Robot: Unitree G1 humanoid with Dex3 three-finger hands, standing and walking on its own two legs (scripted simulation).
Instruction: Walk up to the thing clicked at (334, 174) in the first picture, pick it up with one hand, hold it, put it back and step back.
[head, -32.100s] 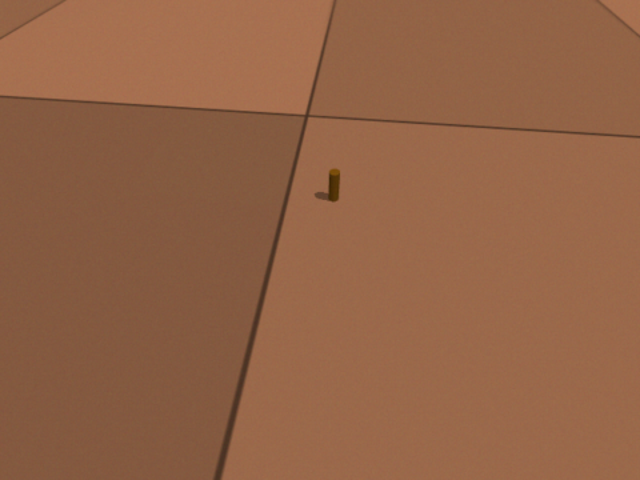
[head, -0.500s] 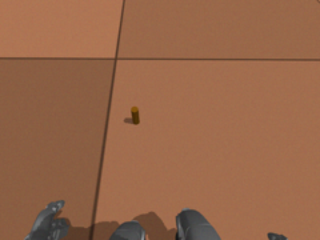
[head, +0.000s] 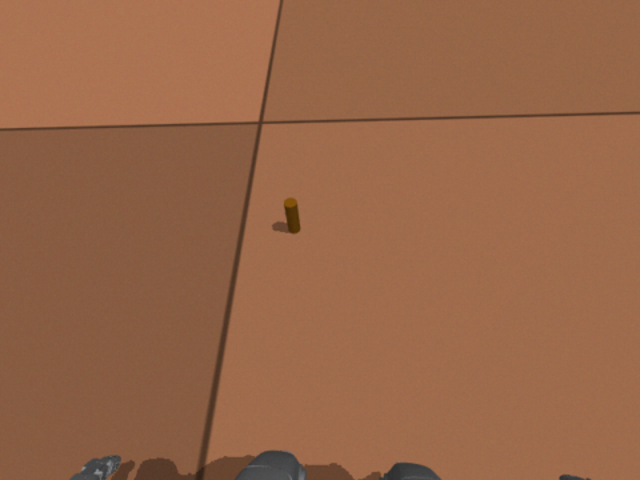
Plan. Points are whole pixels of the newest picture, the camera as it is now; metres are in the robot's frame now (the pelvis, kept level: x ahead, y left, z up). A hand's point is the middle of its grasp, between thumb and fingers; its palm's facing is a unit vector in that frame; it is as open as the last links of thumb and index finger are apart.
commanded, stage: step back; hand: left
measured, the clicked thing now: (292, 216) +1.03 +0.20 -0.68
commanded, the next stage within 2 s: stand in 0.94 s
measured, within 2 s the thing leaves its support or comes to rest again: neither
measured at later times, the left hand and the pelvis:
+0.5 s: hand out of the picture +0.00 +0.28 -0.14, palm faces +0.06 -0.93 -0.36, open 7.4 cm; pelvis -0.03 +0.01 +0.01, yaw +3 degrees
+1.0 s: hand out of the picture +0.12 +0.28 -0.13, palm faces +0.03 -0.93 -0.37, open 7.4 cm; pelvis +0.01 +0.02 +0.01, yaw +1 degrees
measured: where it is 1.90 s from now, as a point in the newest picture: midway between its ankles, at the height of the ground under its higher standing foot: outside the picture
